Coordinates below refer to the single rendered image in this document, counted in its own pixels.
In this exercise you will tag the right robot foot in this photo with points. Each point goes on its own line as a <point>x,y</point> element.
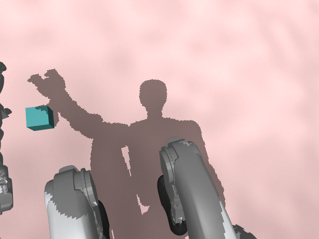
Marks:
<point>177,229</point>

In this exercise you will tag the left robot foot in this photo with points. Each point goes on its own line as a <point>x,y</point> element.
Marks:
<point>104,219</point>

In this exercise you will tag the left robot arm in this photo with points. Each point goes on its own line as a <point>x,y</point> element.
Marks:
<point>6,192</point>

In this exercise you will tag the left robot hand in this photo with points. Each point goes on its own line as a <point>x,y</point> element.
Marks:
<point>5,112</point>

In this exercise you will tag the right robot hand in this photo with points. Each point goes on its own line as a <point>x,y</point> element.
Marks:
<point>241,234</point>

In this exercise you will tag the cube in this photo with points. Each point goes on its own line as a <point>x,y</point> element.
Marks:
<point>39,118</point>

